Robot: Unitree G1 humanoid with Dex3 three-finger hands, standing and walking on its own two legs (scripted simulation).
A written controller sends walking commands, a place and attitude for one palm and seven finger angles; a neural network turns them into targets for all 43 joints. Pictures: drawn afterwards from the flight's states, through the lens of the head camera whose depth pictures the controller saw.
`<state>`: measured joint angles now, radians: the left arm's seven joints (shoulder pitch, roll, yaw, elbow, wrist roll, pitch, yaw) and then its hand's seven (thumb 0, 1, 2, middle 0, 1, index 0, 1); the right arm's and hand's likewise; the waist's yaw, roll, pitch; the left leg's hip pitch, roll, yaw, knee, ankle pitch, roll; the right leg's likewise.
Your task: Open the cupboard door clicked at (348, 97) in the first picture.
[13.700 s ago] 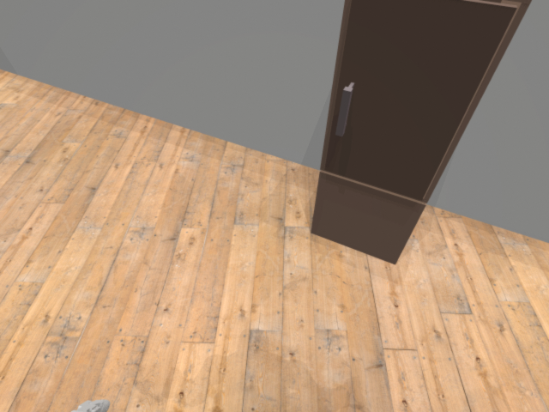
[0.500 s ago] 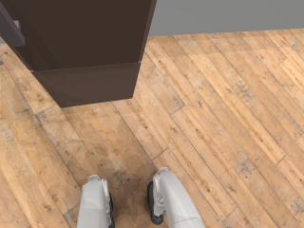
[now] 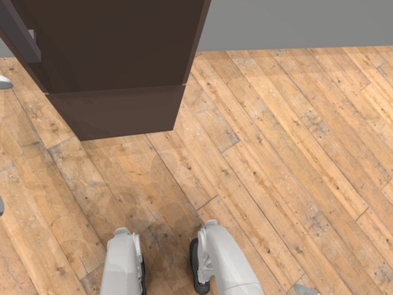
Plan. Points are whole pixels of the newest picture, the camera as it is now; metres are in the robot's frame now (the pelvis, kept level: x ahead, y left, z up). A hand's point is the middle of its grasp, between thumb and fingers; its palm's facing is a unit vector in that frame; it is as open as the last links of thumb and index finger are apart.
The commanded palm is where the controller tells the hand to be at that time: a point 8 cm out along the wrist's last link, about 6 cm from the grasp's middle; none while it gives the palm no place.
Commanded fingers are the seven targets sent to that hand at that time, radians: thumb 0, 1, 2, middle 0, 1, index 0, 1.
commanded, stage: move the hooked fingers beside the handle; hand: left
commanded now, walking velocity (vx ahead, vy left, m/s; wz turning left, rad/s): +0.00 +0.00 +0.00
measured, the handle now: (11, 13) +0.58 +0.26 +0.07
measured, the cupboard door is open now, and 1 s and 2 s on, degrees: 0 0 0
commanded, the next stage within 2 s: slide the fingers in behind the handle in 0.04 s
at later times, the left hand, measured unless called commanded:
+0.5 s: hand out of the picture +0.52 +0.30 +0.06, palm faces +0.14 -0.99 -0.02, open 14.2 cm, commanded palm +0.51 +0.31 +0.06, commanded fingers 0.00 -0.50 0.30 -0.30 -1.20 -0.30 -1.20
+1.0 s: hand out of the picture +0.52 +0.28 +0.06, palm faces +0.17 -0.98 -0.01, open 14.6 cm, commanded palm +0.51 +0.27 +0.06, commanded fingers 0.00 -0.50 0.30 -0.30 -1.20 -0.30 -1.20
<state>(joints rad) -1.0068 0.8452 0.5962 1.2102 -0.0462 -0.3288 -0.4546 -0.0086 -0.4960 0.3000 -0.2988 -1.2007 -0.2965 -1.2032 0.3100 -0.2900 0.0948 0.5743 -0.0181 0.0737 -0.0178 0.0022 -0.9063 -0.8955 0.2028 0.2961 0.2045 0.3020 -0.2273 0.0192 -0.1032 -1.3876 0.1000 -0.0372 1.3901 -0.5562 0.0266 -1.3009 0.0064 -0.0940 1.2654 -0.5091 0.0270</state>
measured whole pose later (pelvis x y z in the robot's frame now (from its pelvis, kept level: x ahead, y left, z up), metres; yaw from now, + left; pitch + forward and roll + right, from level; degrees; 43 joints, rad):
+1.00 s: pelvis +0.00 -0.01 +0.01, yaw +3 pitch +30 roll -7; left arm -0.98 0.67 0.44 1.17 -0.10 -0.37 -0.28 -0.01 -0.50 0.30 -0.30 -1.20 -0.15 -1.20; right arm 0.33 -0.26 0.06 0.66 -0.04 0.05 0.00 0.00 -0.91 -0.90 0.20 0.30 0.20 0.30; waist -0.18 0.02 -0.12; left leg -1.33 0.07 -0.06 1.34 -0.53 0.01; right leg -1.24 -0.01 -0.12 1.23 -0.51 0.01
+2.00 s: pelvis +0.00 -0.01 +0.01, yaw +1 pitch +30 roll -6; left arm -1.00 0.64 0.48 1.20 -0.05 -0.40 -0.27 -0.01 -0.39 0.34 -0.34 -1.23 -0.34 -1.26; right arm 0.34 -0.26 0.07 0.63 -0.03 0.07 0.01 0.00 -0.91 -0.90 0.20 0.30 0.20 0.30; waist -0.21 0.03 -0.12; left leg -1.34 0.09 -0.03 1.36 -0.54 0.01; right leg -1.27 0.00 -0.08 1.26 -0.51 0.01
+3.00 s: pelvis +0.02 -0.01 +0.03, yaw +1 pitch +26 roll -3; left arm -0.62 0.44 0.44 0.89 -0.15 -0.44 -0.25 0.00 0.71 0.74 -0.38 -1.35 -0.34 -1.35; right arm 0.33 -0.25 0.02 0.60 0.00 0.09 0.03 0.01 -0.91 -0.90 0.20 0.30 0.20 0.30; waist -0.15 0.03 -0.14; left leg -1.15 0.09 0.02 1.23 -0.54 0.01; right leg -1.12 0.01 -0.04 1.17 -0.51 0.01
